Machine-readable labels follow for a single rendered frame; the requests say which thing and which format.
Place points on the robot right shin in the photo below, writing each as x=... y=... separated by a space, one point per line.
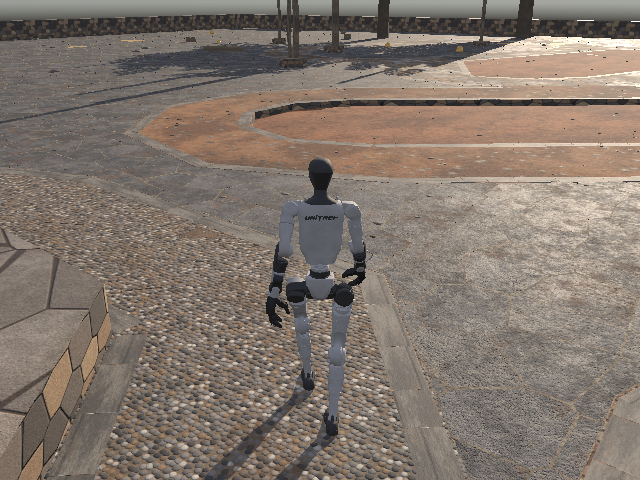
x=335 y=384

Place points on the right robot forearm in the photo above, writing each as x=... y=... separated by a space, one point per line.
x=360 y=259

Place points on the robot left shin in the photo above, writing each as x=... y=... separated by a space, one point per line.
x=304 y=348

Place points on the left robot upper arm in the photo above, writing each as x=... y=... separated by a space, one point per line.
x=286 y=226

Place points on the left robot forearm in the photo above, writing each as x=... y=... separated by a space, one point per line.
x=278 y=274

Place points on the robot left hand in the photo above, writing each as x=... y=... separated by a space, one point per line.
x=270 y=310

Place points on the robot right hand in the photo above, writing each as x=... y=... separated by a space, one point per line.
x=351 y=272

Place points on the right robot upper arm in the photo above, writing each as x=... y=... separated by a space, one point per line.
x=352 y=211

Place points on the robot shin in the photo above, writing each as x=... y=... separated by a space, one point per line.
x=304 y=348
x=335 y=384

